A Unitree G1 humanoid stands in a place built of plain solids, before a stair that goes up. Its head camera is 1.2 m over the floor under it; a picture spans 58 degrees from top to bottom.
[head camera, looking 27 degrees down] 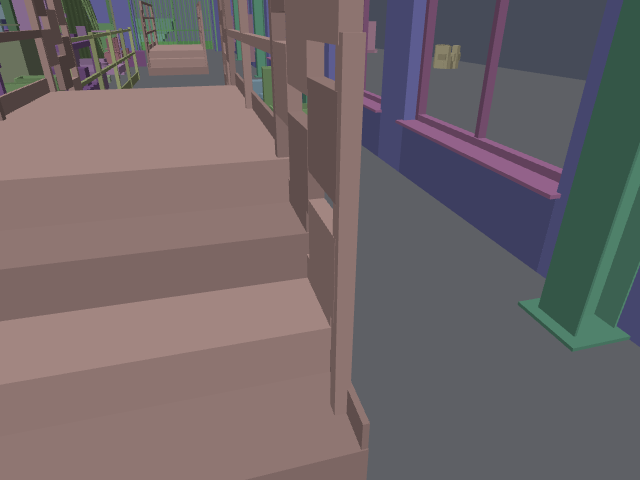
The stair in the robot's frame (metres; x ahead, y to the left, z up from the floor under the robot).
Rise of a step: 0.18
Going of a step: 0.30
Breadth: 1.40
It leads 15 degrees to the left of straight ahead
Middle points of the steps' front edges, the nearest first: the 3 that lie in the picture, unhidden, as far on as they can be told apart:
0.88 0.62 0.36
1.17 0.70 0.54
1.46 0.78 0.72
